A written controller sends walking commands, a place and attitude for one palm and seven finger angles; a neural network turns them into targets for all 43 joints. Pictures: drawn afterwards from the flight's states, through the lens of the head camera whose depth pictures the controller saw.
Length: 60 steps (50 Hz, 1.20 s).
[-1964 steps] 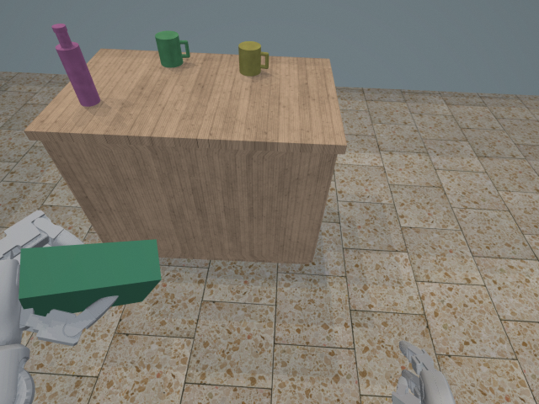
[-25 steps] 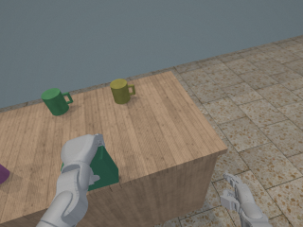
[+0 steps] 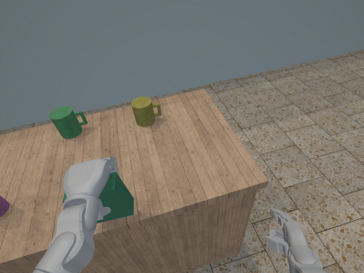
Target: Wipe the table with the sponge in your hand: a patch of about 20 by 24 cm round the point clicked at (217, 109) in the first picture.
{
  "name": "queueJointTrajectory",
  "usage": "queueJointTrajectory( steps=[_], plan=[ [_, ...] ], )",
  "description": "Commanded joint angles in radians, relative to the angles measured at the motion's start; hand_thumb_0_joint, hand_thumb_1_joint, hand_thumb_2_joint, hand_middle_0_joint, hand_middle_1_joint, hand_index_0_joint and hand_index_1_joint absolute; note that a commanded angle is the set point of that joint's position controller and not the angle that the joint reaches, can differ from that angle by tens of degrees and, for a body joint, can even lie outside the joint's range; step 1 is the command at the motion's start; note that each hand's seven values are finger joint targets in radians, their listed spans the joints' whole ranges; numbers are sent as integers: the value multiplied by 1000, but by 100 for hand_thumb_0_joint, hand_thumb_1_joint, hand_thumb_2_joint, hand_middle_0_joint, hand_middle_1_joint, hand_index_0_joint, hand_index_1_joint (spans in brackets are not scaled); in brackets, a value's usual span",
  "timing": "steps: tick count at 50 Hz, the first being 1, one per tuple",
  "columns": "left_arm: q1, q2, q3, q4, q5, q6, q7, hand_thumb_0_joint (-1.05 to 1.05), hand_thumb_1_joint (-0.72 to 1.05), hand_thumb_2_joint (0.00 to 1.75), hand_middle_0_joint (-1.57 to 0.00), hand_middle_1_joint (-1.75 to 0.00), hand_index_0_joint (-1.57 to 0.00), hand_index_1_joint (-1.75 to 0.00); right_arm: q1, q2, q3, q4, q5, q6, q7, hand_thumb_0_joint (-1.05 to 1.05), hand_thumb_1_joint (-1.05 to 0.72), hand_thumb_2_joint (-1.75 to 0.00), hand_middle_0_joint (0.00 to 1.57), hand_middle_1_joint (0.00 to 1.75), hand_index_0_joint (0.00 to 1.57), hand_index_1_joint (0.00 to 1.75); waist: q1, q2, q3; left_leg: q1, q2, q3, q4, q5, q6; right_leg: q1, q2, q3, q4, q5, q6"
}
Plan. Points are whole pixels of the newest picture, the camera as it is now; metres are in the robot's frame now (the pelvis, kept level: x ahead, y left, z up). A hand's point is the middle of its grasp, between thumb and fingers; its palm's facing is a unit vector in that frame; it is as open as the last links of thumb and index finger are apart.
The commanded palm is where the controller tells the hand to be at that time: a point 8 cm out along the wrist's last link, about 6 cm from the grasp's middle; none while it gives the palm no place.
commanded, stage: lower the sponge onto the table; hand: left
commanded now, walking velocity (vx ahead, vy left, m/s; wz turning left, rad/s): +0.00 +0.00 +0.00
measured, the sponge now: (105, 203) +0.25 +0.24 +0.02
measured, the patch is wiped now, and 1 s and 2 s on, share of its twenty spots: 0.00 0.00 0.15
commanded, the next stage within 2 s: wipe forward along the first lane in 1.06 s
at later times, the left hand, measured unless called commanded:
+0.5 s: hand (92, 186) +0.26 +0.26 +0.06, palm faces +0.05 -0.09 -0.99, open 8.9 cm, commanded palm +0.23 +0.26 +0.12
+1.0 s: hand (101, 194) +0.26 +0.25 +0.03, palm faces -0.02 -0.12 -0.99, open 8.9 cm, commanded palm +0.23 +0.25 +0.10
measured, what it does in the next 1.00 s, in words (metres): stands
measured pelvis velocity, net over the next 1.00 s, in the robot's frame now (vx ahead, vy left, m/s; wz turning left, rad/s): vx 0.00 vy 0.02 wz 0.00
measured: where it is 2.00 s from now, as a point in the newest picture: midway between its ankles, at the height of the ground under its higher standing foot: outside the picture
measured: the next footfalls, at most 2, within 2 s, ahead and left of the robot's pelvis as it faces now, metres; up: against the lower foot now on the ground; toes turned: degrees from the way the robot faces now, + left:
none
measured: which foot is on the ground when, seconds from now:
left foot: down 0.00-1.00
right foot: down 0.00-1.00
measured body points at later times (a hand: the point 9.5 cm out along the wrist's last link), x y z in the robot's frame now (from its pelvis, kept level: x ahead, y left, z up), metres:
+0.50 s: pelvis +0.00 +0.00 +0.00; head -0.02 -0.04 +0.45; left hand +0.25 +0.26 +0.12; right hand +0.23 -0.21 -0.09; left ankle -0.01 +0.11 -0.74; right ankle +0.01 -0.06 -0.74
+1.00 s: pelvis +0.00 +0.02 +0.00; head -0.01 -0.02 +0.45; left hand +0.26 +0.25 +0.09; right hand +0.26 -0.18 -0.08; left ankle -0.01 +0.11 -0.74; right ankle +0.01 -0.06 -0.74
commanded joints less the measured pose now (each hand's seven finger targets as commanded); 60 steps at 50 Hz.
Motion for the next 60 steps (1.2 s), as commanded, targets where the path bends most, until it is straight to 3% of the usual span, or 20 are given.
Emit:
queueJointTrajectory(
  steps=[1, 7, 9, 11, 14, 16, 19, 21, 22, 26, 28, 34, 36, 38, 42, 46, 47, 51, 52, 60],
  plan=[
    [-316, 234, 227, -153, 36, 20, 103, 0, 10, 130, -120, -160, -120, -160, -242, -81, -23, -158, 13, -63, 2, 0, -90, -90, 20, 30, 20, 30, 2, -40, -185, -9, -21, -84, -38, 190, 24, 102, -51, 221, -78, 169, -8],
    [-151, 113, 116, -88, -38, 140, 19, 0, 10, 130, -120, -160, -120, -160, -268, -91, -21, -190, 30, -43, 14, 0, -90, -90, 20, 30, 20, 30, -14, -97, -153, -61, -25, -66, -33, 174, 31, 118, -66, 181, -63, 182, 19],
    [-220, 139, 106, -73, -26, 138, -14, 0, 10, 130, -120, -160, -120, -160, -264, -98, -11, -190, 30, -39, 6, 0, -90, -90, 20, 30, 20, 30, -33, -129, -138, -73, -27, -67, -24, 141, 35, 89, -70, 190, -73, 148, 28],
    [-295, 212, 162, -96, -4, 101, -20, 0, 10, 130, -120, -160, -120, -160, -248, -103, -13, -188, 22, -41, -7, 0, -90, -90, 20, 30, 20, 30, -38, -136, -145, -61, -27, -73, -17, 110, 41, 61, -64, 208, -84, 74, 24],
    [-362, 208, 167, -152, 19, -7, 3, 0, 10, 130, -120, -160, -120, -160, -217, -82, -19, -193, 7, -67, -23, 0, -90, -90, 20, 30, 20, 30, -29, -95, -224, -23, -31, -69, -3, 133, 48, 83, -65, 190, -73, 105, 22],
    [-384, 285, 247, -187, 37, -72, 43, 0, 10, 130, -120, -160, -120, -160, -194, -83, -27, -179, -2, -83, -32, 0, -90, -90, 20, 30, 20, 30, -12, -31, -267, 6, -31, -77, 0, 154, 45, 92, -54, 215, -69, 130, 9],
    [-346, 238, 241, -111, 48, -98, 100, 0, 10, 130, -120, -160, -120, -160, -178, -77, -35, -160, -1, -96, -32, 0, -90, -90, 20, 30, 20, 30, -12, -37, -238, -22, -27, -67, -4, 167, 32, 79, -56, 202, -67, 155, 5],
    [-320, 252, 269, -75, 44, -68, 125, 0, 10, 130, -120, -160, -120, -160, -185, -87, -37, -153, 6, -94, -24, 0, -90, -90, 20, 30, 20, 30, -2, -28, -209, -33, -27, -75, -17, 158, 26, 67, -51, 218, -72, 136, -4],
    [-268, 193, 226, -48, 24, -41, 127, 0, 10, 130, -120, -160, -120, -160, -185, -82, -40, -164, 10, -92, -20, 0, -90, -90, 20, 30, 20, 30, -2, -35, -203, -54, -23, -64, -20, 157, 28, 84, -59, 190, -63, 143, 4],
    [-200, 153, 190, -19, -17, 50, 101, 0, 10, 130, -120, -160, -120, -160, -225, -101, -39, -165, 24, -76, -3, 0, -90, -90, 20, 30, 20, 30, -6, -65, -181, -67, -24, -68, -25, 172, 22, 81, -61, 189, -57, 175, 9],
    [-182, 93, 115, -54, -25, 72, 69, 0, 10, 130, -120, -160, -120, -160, -227, -95, -35, -185, 27, -69, 3, 0, -90, -90, 20, 30, 20, 30, -19, -94, -199, -70, -21, -70, -18, 186, 27, 88, -64, 164, -43, 206, 16],
    [-274, 132, 127, -131, 27, -8, 63, 0, 10, 130, -120, -160, -120, -160, -185, -89, -40, -191, 7, -73, -4, 0, -90, -90, 20, 30, 20, 30, -25, -126, -257, -36, -19, -76, 4, 201, 42, 77, -54, 157, -26, 218, 15],
    [-300, 187, 180, -164, 55, -47, 96, 0, 10, 130, -120, -160, -120, -160, -181, -88, -45, -181, -1, -75, -6, 0, -90, -90, 20, 30, 20, 30, -10, -82, -273, -18, -15, -86, 3, 213, 36, 74, -45, 178, -22, 218, 4],
    [-275, 124, 140, -126, 53, -53, 123, 0, 10, 130, -120, -160, -120, -160, -178, -75, -46, -180, 6, -81, -2, 0, -90, -90, 20, 30, 20, 30, -13, -78, -251, -25, -10, -86, 1, 223, 28, 53, -43, 155, -13, 218, 2],
    [-250, 45, 79, -52, 41, 3, 137, 0, 10, 130, -120, -160, -120, -160, -191, -79, -46, -174, 17, -70, 10, 0, -90, -90, 20, 30, 20, 30, -17, -54, -189, -43, -6, -84, -17, 191, 19, 16, -41, 132, -29, 156, -1],
    [-294, 83, 88, -26, 53, 57, 133, 0, 10, 130, -120, -160, -120, -160, -214, -89, -41, -171, 21, -50, 16, 0, -90, -90, 20, 30, 20, 30, -17, -62, -203, -45, -9, -91, -21, 184, 16, 21, -38, 142, -25, 138, -4],
    [-302, 48, 55, -34, 52, 61, 128, 0, 10, 130, -120, -160, -120, -160, -210, -83, -38, -181, 20, -47, 16, 0, -90, -90, 20, 30, 20, 30, -19, -54, -234, -43, -11, -85, -15, 195, 21, 41, -42, 121, -14, 158, -2],
    [-264, 78, 93, -42, 55, 47, 130, 0, 10, 130, -120, -160, -120, -160, -204, -85, -42, -180, 16, -42, 21, 0, -90, -90, 20, 30, 20, 30, -10, -88, -276, -34, -11, -93, 1, 248, 18, 65, -36, 143, 9, 241, -5],
    [-240, 21, 46, -32, 45, 48, 124, 0, 10, 130, -120, -160, -120, -160, -199, -76, -38, -191, 16, -41, 22, 0, -90, -90, 20, 30, 20, 30, -16, -107, -267, -41, -10, -87, 5, 253, 22, 67, -40, 121, 12, 258, 0],
    [-289, 28, 39, 24, 50, 55, 123, 0, 10, 130, -120, -160, -120, -160, -199, -83, -38, -183, 23, -28, 22, 0, -90, -90, 20, 30, 20, 30, -27, -109, -207, -74, -12, -84, 9, 184, 23, 11, -42, 130, 3, 188, 3]
  ],
)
